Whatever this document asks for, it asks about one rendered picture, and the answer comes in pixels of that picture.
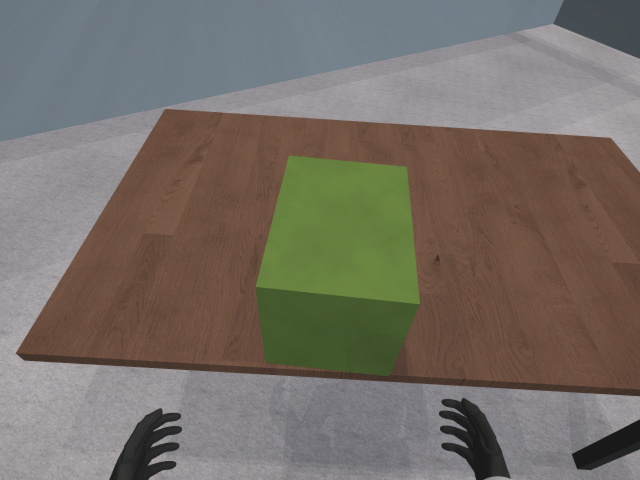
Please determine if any robot right hand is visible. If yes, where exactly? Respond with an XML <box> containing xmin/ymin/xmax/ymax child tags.
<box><xmin>439</xmin><ymin>398</ymin><xmax>511</xmax><ymax>480</ymax></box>

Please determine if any table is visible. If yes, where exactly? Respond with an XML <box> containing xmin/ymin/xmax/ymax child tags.
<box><xmin>16</xmin><ymin>109</ymin><xmax>640</xmax><ymax>470</ymax></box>

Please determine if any carton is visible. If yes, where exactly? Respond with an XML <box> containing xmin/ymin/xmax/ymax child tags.
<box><xmin>256</xmin><ymin>155</ymin><xmax>420</xmax><ymax>376</ymax></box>

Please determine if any robot left hand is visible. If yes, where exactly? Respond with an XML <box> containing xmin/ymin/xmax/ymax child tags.
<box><xmin>109</xmin><ymin>408</ymin><xmax>182</xmax><ymax>480</ymax></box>

